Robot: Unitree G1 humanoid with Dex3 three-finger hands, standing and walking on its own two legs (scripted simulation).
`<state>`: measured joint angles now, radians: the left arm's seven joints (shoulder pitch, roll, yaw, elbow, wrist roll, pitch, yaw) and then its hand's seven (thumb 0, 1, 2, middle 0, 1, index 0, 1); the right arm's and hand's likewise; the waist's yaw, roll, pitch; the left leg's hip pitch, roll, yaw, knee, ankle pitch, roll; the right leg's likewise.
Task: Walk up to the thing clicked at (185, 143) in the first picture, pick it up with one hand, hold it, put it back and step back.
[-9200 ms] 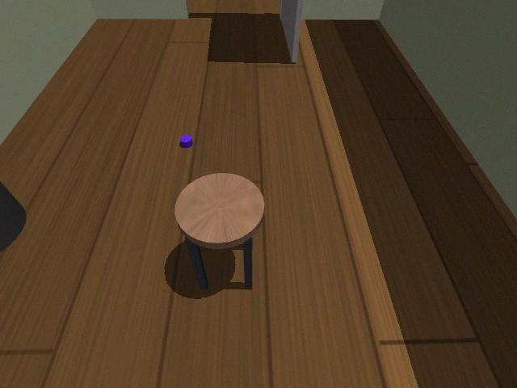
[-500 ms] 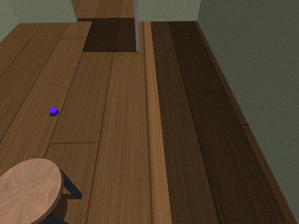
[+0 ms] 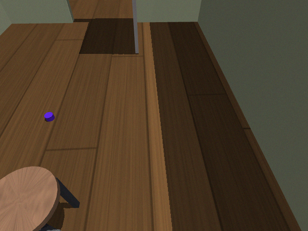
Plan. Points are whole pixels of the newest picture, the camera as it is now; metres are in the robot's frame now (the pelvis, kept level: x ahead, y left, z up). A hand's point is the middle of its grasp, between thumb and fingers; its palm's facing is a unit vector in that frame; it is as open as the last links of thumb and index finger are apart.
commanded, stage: stand
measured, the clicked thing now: (49, 116) +1.06 +0.92 -0.76
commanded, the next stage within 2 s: none
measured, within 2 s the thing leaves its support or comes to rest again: neither
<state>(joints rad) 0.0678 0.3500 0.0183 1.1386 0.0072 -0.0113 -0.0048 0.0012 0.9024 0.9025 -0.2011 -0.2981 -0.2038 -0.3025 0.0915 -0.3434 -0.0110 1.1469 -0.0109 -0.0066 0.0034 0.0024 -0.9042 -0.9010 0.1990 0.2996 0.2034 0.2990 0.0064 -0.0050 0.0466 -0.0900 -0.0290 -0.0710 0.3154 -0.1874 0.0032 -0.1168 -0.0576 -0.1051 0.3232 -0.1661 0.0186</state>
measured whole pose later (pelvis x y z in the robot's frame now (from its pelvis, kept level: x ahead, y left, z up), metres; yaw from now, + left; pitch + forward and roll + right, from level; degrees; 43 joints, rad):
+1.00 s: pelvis +0.00 -0.03 +0.00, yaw -1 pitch -2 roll +0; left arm 0.10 0.35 0.00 1.13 0.01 -0.01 -0.01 0.00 0.90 0.90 -0.20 -0.30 -0.20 -0.30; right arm 0.12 -0.35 0.00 1.13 -0.01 -0.01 0.00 0.00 -0.90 -0.90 0.20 0.30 0.20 0.30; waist 0.01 0.01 0.04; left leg -0.09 0.02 -0.06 0.30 -0.19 -0.04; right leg -0.13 -0.01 -0.10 0.33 -0.17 -0.02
